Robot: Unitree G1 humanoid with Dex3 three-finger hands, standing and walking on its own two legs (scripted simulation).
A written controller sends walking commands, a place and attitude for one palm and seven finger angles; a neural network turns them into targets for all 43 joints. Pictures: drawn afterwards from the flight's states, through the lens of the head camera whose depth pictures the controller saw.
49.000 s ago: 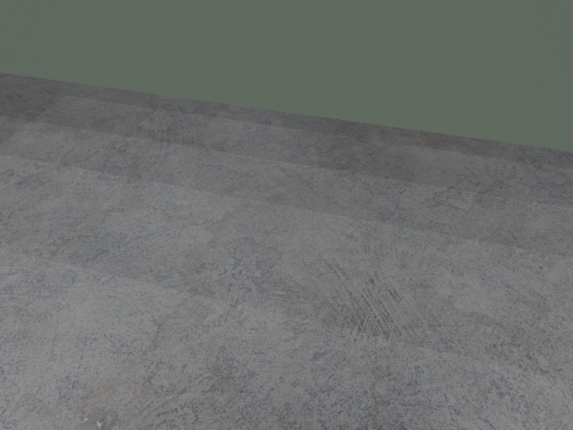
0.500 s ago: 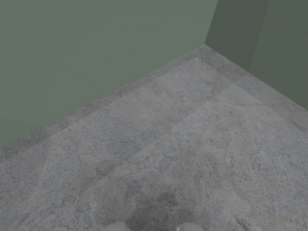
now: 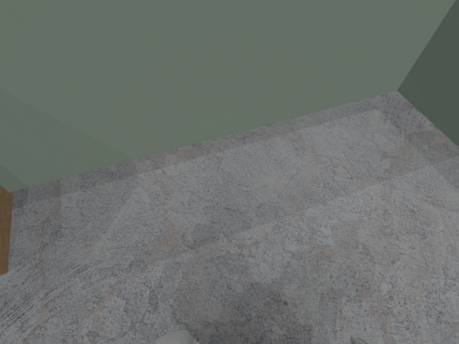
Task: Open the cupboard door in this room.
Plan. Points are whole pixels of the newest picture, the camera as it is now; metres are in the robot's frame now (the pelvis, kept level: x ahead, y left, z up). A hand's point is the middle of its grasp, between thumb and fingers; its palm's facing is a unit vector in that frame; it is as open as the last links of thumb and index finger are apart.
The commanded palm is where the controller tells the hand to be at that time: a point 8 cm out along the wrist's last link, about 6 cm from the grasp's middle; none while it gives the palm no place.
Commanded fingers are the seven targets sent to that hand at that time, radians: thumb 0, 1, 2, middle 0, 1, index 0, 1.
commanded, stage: turn to face it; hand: left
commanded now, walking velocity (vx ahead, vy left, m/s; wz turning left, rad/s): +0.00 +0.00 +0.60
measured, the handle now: out of the picture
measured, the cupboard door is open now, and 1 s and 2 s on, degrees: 47 47 47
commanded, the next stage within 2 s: take the last steps up to it in 1.96 s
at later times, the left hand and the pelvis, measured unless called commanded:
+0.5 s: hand out of the picture +0.06 +0.19 -0.14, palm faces +0.27 -0.91 -0.30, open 7.4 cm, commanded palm none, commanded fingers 0.00 0.90 0.90 -0.20 -0.30 -0.20 -0.30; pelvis +0.01 -0.04 +0.00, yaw +17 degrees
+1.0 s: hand out of the picture -0.03 +0.20 -0.16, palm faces +0.58 -0.77 -0.26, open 7.4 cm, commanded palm none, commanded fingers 0.00 0.90 0.90 -0.20 -0.30 -0.20 -0.30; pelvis +0.02 -0.03 +0.00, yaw +35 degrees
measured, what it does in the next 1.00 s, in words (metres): steps on the spot, turning left: left foot, then right foot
